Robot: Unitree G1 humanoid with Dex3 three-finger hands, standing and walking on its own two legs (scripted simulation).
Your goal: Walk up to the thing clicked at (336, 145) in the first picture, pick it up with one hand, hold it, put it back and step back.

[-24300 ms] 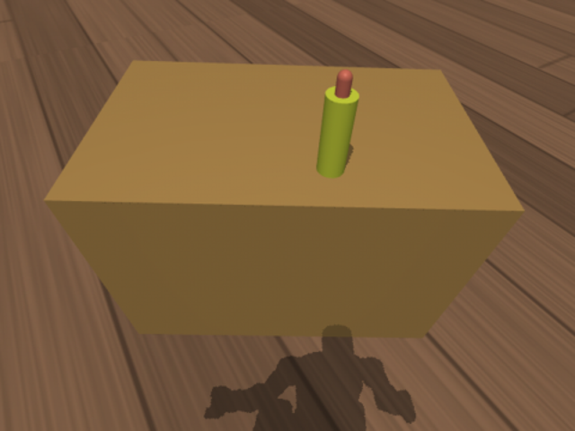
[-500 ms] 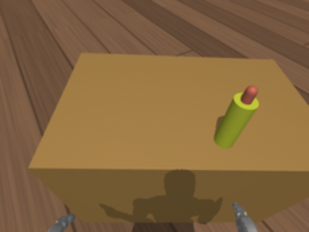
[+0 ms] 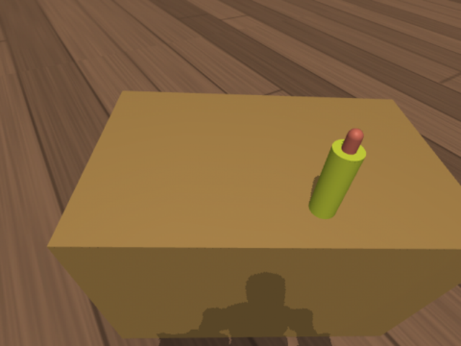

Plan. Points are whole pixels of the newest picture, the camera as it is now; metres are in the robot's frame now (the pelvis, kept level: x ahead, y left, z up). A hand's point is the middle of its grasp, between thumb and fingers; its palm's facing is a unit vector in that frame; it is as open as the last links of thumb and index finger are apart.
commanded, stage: home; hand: right
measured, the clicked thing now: (337, 174) +0.47 -0.23 +0.04
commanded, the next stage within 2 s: stand in 1.30 s
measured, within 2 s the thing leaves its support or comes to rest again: neither
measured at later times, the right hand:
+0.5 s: hand out of the picture +0.08 -0.25 -0.15, palm faces -0.07 +0.93 -0.36, open 17.3 cm
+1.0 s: hand out of the picture +0.09 -0.25 -0.15, palm faces -0.04 +0.93 -0.36, open 17.3 cm
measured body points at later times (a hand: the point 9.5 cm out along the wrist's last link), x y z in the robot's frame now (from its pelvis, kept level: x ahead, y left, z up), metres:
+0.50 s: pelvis +0.01 +0.00 +0.00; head +0.01 +0.01 +0.45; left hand +0.06 +0.31 -0.13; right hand +0.08 -0.30 -0.13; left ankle +0.03 +0.13 -0.75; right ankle +0.01 -0.13 -0.75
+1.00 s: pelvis +0.02 +0.01 +0.00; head +0.02 +0.01 +0.45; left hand +0.09 +0.31 -0.13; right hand +0.09 -0.29 -0.13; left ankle +0.03 +0.13 -0.75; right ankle +0.01 -0.13 -0.75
